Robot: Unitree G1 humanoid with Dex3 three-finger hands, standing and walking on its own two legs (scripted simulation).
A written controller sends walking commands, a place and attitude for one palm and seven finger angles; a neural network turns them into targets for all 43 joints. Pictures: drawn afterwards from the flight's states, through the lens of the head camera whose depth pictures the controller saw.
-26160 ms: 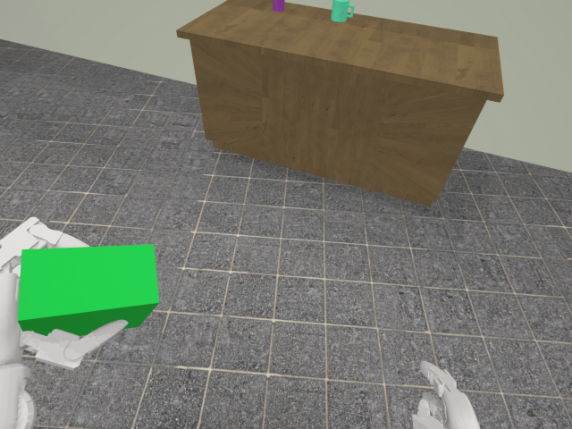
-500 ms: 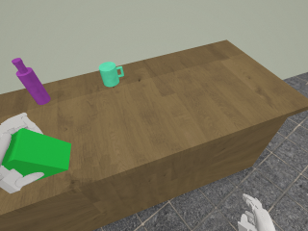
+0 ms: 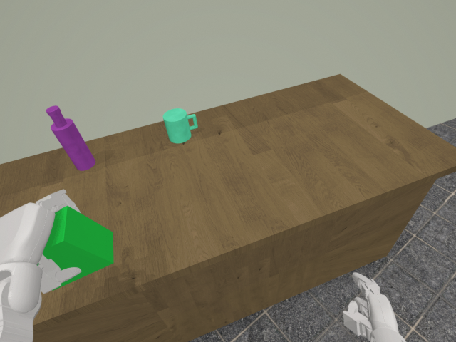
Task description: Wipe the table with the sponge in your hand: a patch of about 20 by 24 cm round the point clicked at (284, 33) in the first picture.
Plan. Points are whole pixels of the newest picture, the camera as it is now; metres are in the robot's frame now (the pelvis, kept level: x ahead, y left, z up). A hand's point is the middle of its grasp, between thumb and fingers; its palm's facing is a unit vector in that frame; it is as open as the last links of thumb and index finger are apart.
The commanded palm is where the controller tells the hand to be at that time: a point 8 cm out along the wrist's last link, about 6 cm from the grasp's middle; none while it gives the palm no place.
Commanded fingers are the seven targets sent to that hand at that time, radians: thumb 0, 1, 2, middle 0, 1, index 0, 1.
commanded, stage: turn the palm down, sponge in hand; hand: left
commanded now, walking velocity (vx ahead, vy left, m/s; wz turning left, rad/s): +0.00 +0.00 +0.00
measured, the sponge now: (67, 253) +0.22 +0.30 +0.08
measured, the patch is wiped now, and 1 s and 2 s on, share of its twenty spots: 0.00 0.00 0.00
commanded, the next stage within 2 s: move the sponge above the wiping area in 0.84 s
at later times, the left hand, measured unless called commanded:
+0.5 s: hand (44, 242) +0.22 +0.34 +0.10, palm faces +0.04 -0.10 -0.99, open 10.1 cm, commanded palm +0.19 +0.33 +0.17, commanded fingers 0.00 0.10 1.30 -1.20 -1.60 -1.20 -1.60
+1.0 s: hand (60, 234) +0.24 +0.31 +0.11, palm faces +0.03 -0.09 -1.00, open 10.1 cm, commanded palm +0.21 +0.31 +0.17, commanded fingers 0.00 0.10 1.30 -1.20 -1.60 -1.20 -1.60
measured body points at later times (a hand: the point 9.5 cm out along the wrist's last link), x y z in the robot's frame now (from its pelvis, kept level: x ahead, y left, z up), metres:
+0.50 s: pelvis +0.00 +0.04 +0.02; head -0.01 +0.01 +0.47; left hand +0.22 +0.34 +0.16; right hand +0.26 -0.14 -0.06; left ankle +0.03 +0.11 -0.72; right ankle +0.01 -0.06 -0.72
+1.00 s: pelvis +0.02 +0.03 +0.02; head +0.01 -0.01 +0.47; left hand +0.23 +0.31 +0.16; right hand +0.27 -0.17 -0.06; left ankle +0.03 +0.11 -0.72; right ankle +0.01 -0.06 -0.72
